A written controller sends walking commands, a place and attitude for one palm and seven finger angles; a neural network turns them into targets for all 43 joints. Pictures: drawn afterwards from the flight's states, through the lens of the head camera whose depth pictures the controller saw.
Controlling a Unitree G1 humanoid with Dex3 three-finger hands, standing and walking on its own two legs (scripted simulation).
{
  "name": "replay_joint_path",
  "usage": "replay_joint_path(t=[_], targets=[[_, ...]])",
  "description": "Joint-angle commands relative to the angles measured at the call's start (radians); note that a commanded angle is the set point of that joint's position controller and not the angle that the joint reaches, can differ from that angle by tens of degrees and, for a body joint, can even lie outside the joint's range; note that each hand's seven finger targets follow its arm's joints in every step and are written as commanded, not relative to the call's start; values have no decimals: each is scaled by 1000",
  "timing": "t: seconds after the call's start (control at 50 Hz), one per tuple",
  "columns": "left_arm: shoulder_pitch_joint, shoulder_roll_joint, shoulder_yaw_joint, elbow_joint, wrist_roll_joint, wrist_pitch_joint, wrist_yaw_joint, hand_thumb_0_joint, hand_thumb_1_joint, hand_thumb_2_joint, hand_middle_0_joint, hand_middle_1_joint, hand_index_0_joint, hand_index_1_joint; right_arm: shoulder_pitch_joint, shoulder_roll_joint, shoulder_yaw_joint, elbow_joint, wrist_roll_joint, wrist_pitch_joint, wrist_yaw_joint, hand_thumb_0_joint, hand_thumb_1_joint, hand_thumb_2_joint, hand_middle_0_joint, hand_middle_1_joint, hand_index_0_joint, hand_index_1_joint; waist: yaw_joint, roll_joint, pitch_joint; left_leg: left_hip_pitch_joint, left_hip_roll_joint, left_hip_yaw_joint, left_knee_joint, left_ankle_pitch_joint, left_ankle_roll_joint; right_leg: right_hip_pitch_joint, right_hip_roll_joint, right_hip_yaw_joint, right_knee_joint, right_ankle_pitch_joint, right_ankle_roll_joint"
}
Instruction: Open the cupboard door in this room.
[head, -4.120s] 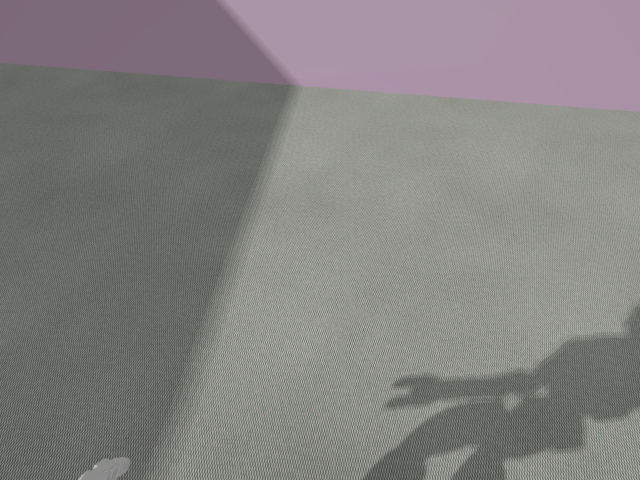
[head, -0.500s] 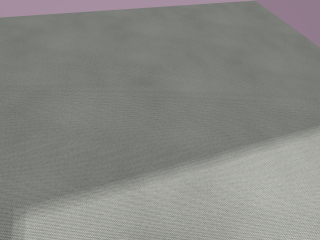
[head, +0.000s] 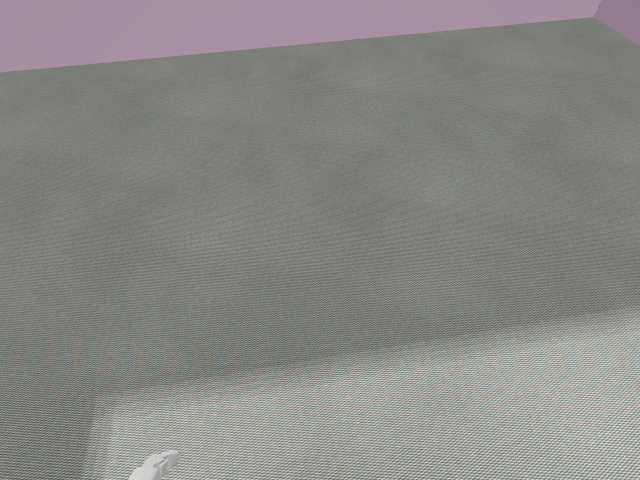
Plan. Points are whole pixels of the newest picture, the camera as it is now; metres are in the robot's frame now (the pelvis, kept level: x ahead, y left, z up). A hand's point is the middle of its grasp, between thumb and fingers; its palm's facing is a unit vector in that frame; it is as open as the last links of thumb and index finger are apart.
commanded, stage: turn or walk to find it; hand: left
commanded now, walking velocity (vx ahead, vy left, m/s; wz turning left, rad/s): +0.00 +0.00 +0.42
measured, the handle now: out of the picture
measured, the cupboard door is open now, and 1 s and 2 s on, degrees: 0 0 0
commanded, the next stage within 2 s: none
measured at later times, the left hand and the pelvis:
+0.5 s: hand out of the picture -0.06 +0.24 -0.19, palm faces +0.28 -0.93 -0.23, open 7.4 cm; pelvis -0.03 +0.04 -0.01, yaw +13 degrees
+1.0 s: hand out of the picture +0.00 +0.23 -0.14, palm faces +0.39 -0.88 -0.27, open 7.4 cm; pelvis -0.04 +0.01 +0.00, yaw +25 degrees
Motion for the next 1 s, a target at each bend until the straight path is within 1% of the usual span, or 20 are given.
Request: replay_joint_path(t=[0.0, 0.04, 0.08, 0.28, 0.32, 0.36, 0.38, 0.4, 0.42, 0.44, 0.5, 0.56, 0.74, 0.84, 0.88, 0.9, 0.92, 0.94, 0.96, 0.98], targets=[[121, 250, 64, -54, 13, -30, 20, 0, 900, 900, -200, -300, -200, -300, -31, -123, -41, -110, -10, -6, -8, 0, -900, -900, 200, 300, 200, 300, 75, -287, -74, -258, 38, -14, 455, -344, -38, 116, -437, 363, -308, 131, -209], [27, 191, 47, -68, 11, -28, 16, 0, 900, 900, -200, -300, -200, -300, -27, -120, -46, -71, -10, 13, 4, 0, -900, -900, 200, 300, 200, 300, 24, -169, 19, -244, 68, -7, 645, -223, -43, -16, -322, 241, -311, 49, -183], [-12, 152, 36, -77, 12, -34, 15, 0, 900, 900, -200, -300, -200, -300, 23, -99, -41, -45, -11, 17, 12, 0, -900, -900, 200, 300, 200, 300, -5, -163, 28, -236, 86, 29, 683, -133, -62, -13, -255, 104, -282, 122, -151], [158, 212, 56, 2, 27, -31, 12, 0, 900, 900, -200, -300, -200, -300, -113, -78, -12, -68, 3, 5, 9, 0, -900, -900, 200, 300, 200, 300, 84, -228, -40, -146, 104, 128, 316, -252, -82, 159, -307, 37, -177, 432, -195], [157, 231, 61, 10, 27, -26, 10, 0, 900, 900, -200, -300, -200, -300, -102, -75, -8, -66, 8, -2, 6, 0, -900, -900, 200, 300, 200, 300, 80, -249, -64, -83, 92, 157, 224, -246, -72, 159, -313, 20, -136, 493, -189], [126, 229, 63, 17, 23, -21, 10, 0, 900, 900, -200, -300, -200, -300, -46, -83, -6, -53, 9, -11, 3, 0, -900, -900, 200, 300, 200, 300, 44, -231, -85, 27, 91, 172, 48, -135, -62, 124, -304, -24, -64, 466, -146], [119, 219, 63, 11, 14, -15, 9, 0, 900, 900, -200, -300, -200, -300, -2, -104, -10, -44, 5, -18, 4, 0, -900, -900, 200, 300, 200, 300, 18, -168, -104, 141, 101, 166, -92, 5, -52, 53, -279, -73, 14, 386, -94], [145, 173, 58, -3, 6, -6, 5, 0, 900, 900, -200, -300, -200, -300, 20, -185, -25, -44, -2, -31, 3, 0, -900, -900, 200, 300, 200, 300, 8, 48, -136, 290, 254, -27, -182, 169, 5, -118, -194, -130, 191, 159, -28], [129, 108, 38, -40, 6, -2, -1, 0, 900, 900, -200, -300, -200, -300, 55, -277, -46, -49, -3, -31, -2, 0, -900, -900, 200, 300, 200, 300, -8, 307, -116, 325, 478, -282, -207, 491, 124, -321, -88, -133, 382, -329, 32], [59, 129, 34, -42, 15, 14, 8, 0, 900, 900, -200, -300, -200, -300, 85, -273, -48, -28, -5, -28, -12, 0, -900, -900, 200, 300, 200, 300, -44, 249, -117, 226, 480, -265, -222, 392, 162, -281, -87, -33, 503, -334, 18], [48, 131, 45, -2, 14, 12, -8, 0, 900, 900, -200, -300, -200, -300, -55, -191, -19, -60, -8, -32, -28, 0, -900, -900, 200, 300, 200, 300, 20, 137, -9, 115, 346, -155, -236, 264, 133, -302, -91, 13, 589, -130, 19], [91, 133, 42, 20, 12, 9, -12, 0, 900, 900, -200, -300, -200, -300, -59, -181, -14, -67, 0, -42, -30, 0, -900, -900, 200, 300, 200, 300, 30, 109, -55, 175, 305, -108, -221, 369, 132, -269, -76, 5, 545, -87, 32], [-6, 111, 35, -36, 6, 5, -1, 0, 900, 900, -200, -300, -200, -300, 20, -186, -30, -56, -9, -33, -28, 0, -900, -900, 200, 300, 200, 300, -11, 104, -71, 234, 312, -224, -191, 430, 167, -242, -36, 19, 364, -146, 37], [31, 98, 32, -44, 0, -1, 5, 0, 900, 900, -200, -300, -200, -300, -13, -186, -35, -69, -14, -24, -23, 0, -900, -900, 200, 300, 200, 300, 17, 127, -83, 134, 285, -269, -171, 382, 157, -95, 0, 10, 175, -120, 14], [81, 105, 34, -34, -1, -10, 7, 0, 900, 900, -200, -300, -200, -300, -24, -179, -37, -73, -10, -22, -20, 0, -900, -900, 200, 300, 200, 300, 42, 98, -98, 65, 249, -260, -125, 344, 126, 31, 10, -1, 4, -3, 8], [119, 121, 38, -29, 0, -19, 10, 0, 900, 900, -200, -300, -200, -300, -32, -166, -35, -78, -2, -23, -17, 0, -900, -900, 200, 300, 200, 300, 65, 63, -117, -1, 216, -236, -73, 261, 87, 143, -15, 11, -140, 98, 3], [139, 182, 48, -26, 12, -31, 16, 0, 900, 900, -200, -300, -200, -300, -13, -117, -30, -83, 7, -25, -11, 0, -900, -900, 200, 300, 200, 300, 68, -101, -135, -140, 128, -145, 60, 67, 23, 271, -170, 157, -238, 105, -40], [135, 257, 62, -36, 22, -35, 19, 0, 900, 900, -200, -300, -200, -300, -6, -70, -21, -112, 6, -26, -7, 0, -900, -900, 200, 300, 200, 300, 70, -317, -104, -287, -6, 22, 268, -296, -42, 281, -406, 377, -272, 210, -161], [126, 252, 68, -48, 12, -32, 22, 0, 900, 900, -200, -300, -200, -300, -26, -123, -37, -111, -7, -9, -11, 0, -900, -900, 200, 300, 200, 300, 80, -280, -99, -255, 38, -10, 454, -360, -43, 159, -457, 364, -282, 225, -224], [74, 225, 63, -55, 11, -29, 23, 0, 900, 900, -200, -300, -200, -300, -43, -118, -41, -93, -8, 4, -8, 0, -900, -900, 200, 300, 200, 300, 58, -215, -48, -251, 52, -18, 578, -319, -43, 80, -397, 322, -283, 188, -226]])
